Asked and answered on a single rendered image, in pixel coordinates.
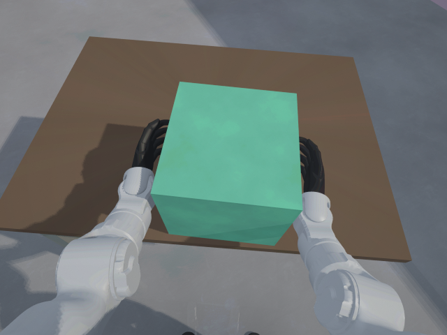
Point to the left robot upper arm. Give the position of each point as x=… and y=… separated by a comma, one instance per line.
x=93, y=276

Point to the carton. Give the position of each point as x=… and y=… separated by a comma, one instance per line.
x=229, y=168

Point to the robot right hand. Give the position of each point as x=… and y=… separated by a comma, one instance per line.
x=312, y=171

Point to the robot left hand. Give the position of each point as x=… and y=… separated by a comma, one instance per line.
x=146, y=151

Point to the table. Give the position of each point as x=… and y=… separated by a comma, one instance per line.
x=68, y=180

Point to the right robot upper arm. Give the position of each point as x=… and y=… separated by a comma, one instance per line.
x=351, y=304

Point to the right robot forearm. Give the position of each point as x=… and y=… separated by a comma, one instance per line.
x=319, y=248

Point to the left robot forearm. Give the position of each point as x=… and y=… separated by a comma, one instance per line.
x=131, y=216

